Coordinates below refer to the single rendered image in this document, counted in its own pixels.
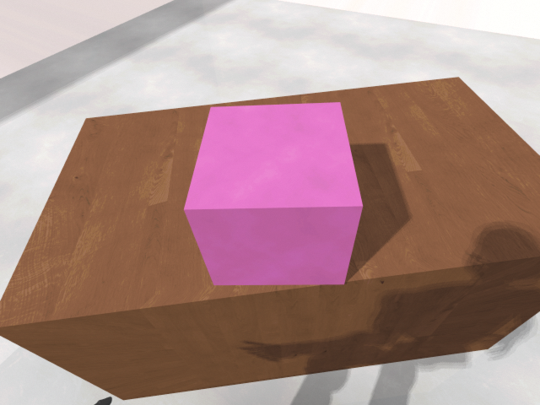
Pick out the pedestal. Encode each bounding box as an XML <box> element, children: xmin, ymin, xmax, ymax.
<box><xmin>0</xmin><ymin>77</ymin><xmax>540</xmax><ymax>400</ymax></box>

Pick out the carton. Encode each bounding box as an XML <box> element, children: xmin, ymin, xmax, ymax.
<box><xmin>184</xmin><ymin>102</ymin><xmax>363</xmax><ymax>285</ymax></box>

